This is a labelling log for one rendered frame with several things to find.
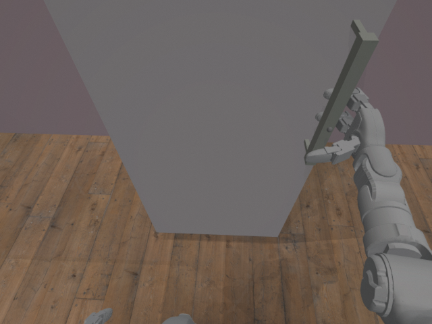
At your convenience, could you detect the robot right upper arm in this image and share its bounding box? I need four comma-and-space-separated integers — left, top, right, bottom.
360, 253, 432, 324

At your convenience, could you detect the right robot forearm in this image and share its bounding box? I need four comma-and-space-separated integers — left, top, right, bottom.
352, 146, 432, 261

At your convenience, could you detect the handle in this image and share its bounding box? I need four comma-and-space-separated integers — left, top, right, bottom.
304, 20, 379, 165

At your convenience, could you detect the fridge door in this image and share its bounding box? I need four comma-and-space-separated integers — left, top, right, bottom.
44, 0, 397, 237

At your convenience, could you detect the robot left hand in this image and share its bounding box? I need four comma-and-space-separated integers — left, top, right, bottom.
84, 308, 113, 324

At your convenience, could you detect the robot right hand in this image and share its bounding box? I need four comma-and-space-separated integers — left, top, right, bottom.
305, 87, 385, 165

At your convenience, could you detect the left robot shin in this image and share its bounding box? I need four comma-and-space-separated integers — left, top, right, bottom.
179, 314, 193, 321

